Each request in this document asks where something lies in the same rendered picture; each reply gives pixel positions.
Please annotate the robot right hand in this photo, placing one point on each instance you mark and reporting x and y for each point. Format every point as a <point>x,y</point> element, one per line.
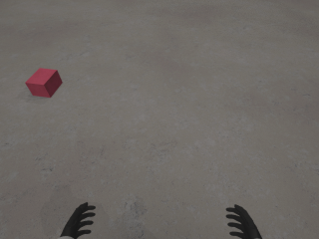
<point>247,225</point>

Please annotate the robot left hand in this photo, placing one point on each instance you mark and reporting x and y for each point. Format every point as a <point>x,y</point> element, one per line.
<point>74,223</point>

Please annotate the carton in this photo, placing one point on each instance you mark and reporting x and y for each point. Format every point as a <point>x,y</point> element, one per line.
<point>44,83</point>

